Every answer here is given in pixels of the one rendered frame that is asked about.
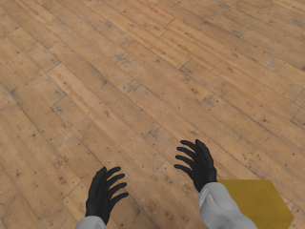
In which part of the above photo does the robot right hand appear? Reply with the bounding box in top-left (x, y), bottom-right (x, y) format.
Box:
top-left (173, 139), bottom-right (217, 194)

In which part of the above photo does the robot left hand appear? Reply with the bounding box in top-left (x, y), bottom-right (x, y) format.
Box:
top-left (85, 166), bottom-right (129, 225)

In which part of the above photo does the carton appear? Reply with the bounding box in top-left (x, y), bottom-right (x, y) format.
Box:
top-left (217, 179), bottom-right (295, 229)

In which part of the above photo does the left robot forearm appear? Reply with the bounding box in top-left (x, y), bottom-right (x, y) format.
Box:
top-left (74, 216), bottom-right (107, 229)

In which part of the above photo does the right robot forearm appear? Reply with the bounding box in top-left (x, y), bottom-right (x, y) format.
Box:
top-left (197, 182), bottom-right (257, 229)

